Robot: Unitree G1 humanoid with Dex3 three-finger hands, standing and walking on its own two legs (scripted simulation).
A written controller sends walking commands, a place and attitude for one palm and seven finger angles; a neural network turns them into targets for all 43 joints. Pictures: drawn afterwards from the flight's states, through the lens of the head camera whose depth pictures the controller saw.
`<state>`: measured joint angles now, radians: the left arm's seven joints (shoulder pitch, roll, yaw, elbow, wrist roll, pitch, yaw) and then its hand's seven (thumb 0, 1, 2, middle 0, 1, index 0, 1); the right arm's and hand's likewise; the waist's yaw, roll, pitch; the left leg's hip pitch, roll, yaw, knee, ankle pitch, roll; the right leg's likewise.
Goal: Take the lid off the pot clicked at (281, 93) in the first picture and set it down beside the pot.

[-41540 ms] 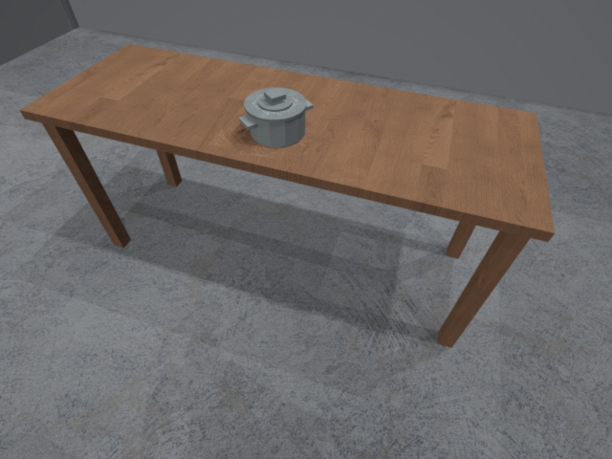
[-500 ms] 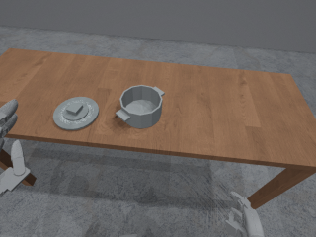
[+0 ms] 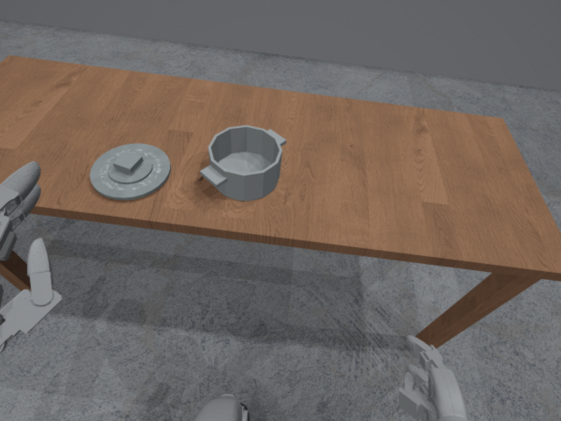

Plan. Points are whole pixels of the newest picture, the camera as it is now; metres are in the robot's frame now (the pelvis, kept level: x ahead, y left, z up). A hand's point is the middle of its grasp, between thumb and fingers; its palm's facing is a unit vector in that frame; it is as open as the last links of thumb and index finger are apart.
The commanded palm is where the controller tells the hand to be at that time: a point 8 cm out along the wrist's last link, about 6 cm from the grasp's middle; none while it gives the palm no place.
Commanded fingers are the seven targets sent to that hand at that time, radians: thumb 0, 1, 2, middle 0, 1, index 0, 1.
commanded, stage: step back with the hand held close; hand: left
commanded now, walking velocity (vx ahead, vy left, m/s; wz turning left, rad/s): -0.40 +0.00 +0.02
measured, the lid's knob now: (128, 162) +0.60 +0.36 -0.06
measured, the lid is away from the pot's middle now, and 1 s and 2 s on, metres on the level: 0.25 0.25 0.25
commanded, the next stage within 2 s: stop stepping back and stand still in 0.40 s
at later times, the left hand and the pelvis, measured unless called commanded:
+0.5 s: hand out of the picture +0.12 +0.23 +0.19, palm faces +0.24 -0.87 -0.42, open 7.4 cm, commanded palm +0.06 +0.29 +0.19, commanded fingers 0.00 0.90 0.90 -0.20 -0.30 -0.20 -0.30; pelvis -0.07 +0.01 -0.01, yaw +0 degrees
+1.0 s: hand out of the picture +0.04 +0.28 +0.19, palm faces +0.31 -0.79 -0.53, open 7.4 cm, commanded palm -0.03 +0.32 +0.19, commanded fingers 0.00 0.90 0.90 -0.20 -0.30 -0.20 -0.30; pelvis -0.16 +0.04 -0.02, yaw +1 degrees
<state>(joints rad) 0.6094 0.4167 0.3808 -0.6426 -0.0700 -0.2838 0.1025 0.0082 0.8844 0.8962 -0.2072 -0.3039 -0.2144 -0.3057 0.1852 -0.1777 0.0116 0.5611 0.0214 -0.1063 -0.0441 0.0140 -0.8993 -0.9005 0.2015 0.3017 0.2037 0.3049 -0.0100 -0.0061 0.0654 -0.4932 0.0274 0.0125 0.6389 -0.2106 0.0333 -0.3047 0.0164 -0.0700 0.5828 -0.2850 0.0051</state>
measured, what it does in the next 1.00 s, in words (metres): walks backwards: right foot, then left foot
